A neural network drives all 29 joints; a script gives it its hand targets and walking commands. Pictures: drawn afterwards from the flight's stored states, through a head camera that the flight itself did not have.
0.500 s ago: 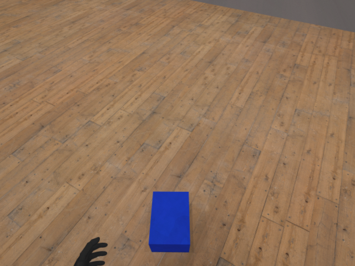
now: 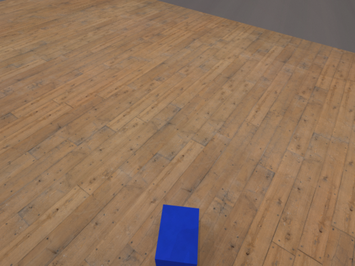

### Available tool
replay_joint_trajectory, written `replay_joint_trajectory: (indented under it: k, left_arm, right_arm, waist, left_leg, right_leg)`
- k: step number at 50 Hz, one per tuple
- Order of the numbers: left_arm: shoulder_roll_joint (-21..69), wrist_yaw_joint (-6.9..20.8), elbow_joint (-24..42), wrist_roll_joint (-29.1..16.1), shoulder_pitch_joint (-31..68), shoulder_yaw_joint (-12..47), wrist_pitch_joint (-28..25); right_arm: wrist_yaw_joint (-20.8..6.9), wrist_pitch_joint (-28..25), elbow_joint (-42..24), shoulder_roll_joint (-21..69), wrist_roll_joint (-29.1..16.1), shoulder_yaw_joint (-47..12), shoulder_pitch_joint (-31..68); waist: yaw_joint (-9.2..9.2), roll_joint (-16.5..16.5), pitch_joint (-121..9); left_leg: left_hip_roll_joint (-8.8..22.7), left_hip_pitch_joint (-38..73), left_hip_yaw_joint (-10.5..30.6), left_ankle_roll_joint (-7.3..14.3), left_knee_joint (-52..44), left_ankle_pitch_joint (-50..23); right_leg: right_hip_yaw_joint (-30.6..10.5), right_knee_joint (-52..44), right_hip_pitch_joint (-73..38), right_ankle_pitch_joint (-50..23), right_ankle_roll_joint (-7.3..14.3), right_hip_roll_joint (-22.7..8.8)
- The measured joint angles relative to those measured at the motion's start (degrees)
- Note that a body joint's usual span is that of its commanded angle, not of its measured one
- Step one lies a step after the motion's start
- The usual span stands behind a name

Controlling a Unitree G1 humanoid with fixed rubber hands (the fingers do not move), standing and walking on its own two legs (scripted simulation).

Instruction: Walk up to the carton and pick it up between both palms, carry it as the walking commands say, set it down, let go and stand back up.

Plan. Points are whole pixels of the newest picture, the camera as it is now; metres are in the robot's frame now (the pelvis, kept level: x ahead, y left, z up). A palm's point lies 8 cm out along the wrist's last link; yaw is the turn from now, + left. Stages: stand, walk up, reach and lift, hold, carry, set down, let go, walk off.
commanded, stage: walk up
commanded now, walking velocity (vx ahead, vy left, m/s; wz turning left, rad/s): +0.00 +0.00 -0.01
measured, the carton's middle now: (178, 237) +0.41 -0.01 -0.70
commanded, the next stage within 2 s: stand in 1.90 s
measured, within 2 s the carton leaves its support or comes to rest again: neither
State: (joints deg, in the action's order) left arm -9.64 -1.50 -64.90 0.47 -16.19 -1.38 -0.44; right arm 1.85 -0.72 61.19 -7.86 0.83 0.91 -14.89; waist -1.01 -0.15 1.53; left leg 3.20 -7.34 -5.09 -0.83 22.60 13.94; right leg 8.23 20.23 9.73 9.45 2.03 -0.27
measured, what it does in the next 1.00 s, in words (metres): stands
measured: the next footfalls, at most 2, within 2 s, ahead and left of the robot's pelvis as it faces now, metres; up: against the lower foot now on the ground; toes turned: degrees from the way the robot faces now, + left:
none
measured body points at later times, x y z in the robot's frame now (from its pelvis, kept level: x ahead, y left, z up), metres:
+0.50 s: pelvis +0.02 +0.01 +0.00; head +0.03 +0.02 +0.45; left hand +0.00 +0.22 -0.16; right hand -0.01 -0.19 -0.16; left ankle -0.02 +0.12 -0.75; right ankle +0.02 -0.09 -0.75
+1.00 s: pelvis -0.02 -0.03 +0.00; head -0.02 -0.05 +0.45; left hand -0.01 +0.18 -0.16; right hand -0.02 -0.26 -0.17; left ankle -0.05 +0.10 -0.74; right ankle +0.00 -0.11 -0.75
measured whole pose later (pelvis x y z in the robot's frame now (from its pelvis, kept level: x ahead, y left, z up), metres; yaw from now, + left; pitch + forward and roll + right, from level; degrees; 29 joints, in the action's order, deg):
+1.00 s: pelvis -0.02 -0.03 +0.00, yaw +0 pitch -1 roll +0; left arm -6.7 -2.2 -61.8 0.6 -16.5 -0.1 -0.7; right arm 1.9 1.3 62.4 -9.7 0.6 1.9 -16.2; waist 0.0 2.4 0.9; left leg 2.4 -9.0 -1.0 0.6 26.7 16.7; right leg 6.4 22.5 11.5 10.6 3.6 1.5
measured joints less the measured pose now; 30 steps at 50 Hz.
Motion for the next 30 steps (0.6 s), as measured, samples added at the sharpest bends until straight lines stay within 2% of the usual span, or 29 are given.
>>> replay_joint_trajectory:
  k: [25,30]
  left_arm:
    - [2.60,-0.70,-2.37,0.07,0.08,0.75,-0.29]
    - [1.34,-1.27,0.85,-0.41,1.87,-0.88,0.66]
  right_arm:
    - [0.36,-0.63,3.86,1.55,-0.02,-0.84,-4.35]
    - [1.15,0.41,0.51,0.08,0.09,0.79,-2.40]
  waist:
    - [0.88,0.43,-0.17]
    - [1.36,0.21,2.05]
  left_leg:
    - [-1.19,1.95,-0.41,0.96,-1.42,0.95]
    - [-1.06,-3.45,-0.43,1.32,5.60,3.12]
  right_leg:
    - [-0.45,-0.13,-1.31,1.32,-1.34,-1.08]
    - [-0.65,10.40,6.00,3.31,-1.35,-2.04]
